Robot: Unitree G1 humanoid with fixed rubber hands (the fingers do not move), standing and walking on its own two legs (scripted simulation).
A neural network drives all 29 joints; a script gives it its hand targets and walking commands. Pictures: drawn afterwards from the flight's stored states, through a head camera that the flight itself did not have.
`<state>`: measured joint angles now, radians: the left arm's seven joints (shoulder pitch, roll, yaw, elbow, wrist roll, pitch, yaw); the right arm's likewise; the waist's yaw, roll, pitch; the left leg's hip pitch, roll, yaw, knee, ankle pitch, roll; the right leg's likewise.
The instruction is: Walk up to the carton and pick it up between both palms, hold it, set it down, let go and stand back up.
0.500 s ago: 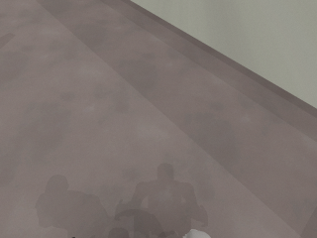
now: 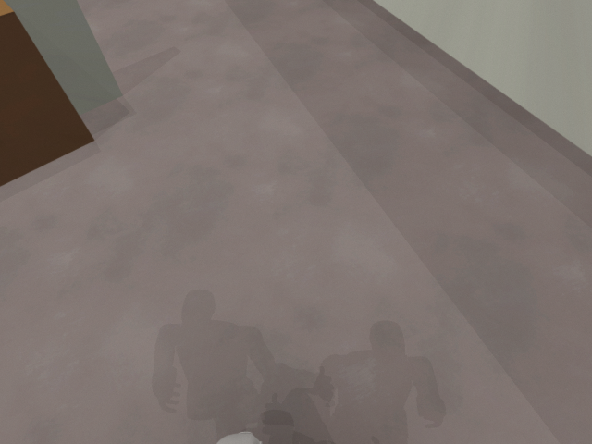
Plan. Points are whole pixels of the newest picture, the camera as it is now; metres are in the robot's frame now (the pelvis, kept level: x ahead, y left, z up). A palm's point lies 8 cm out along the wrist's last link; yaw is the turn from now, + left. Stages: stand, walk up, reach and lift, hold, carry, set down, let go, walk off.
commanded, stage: walk up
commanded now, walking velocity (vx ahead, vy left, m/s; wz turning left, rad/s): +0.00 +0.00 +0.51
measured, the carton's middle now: out of the picture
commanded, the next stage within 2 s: none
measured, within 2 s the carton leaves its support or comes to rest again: neither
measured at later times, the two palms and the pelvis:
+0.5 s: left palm out of the picture +0.04 +0.29 -0.13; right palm out of the picture +0.11 -0.20 -0.13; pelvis +0.00 +0.03 -0.01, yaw +14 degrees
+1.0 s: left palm out of the picture -0.10 +0.24 -0.14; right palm (408, 390) +0.22 -0.15 -0.13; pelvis +0.00 +0.01 -0.01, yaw +32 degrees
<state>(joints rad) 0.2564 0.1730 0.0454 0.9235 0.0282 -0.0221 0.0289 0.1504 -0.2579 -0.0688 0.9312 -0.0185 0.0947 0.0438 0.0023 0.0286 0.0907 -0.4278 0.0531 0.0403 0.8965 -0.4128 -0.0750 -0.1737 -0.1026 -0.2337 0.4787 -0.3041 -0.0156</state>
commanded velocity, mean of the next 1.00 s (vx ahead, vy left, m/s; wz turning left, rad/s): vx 0.05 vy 0.02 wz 0.50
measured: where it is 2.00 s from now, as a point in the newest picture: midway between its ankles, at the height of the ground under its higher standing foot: (168, 411)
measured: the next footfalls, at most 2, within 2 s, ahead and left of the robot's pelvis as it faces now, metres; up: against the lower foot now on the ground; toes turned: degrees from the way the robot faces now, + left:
left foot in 0.12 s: +0.04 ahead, +0.14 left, +0.00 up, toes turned +11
right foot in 0.58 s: +0.08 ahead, -0.09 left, +0.00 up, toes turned +13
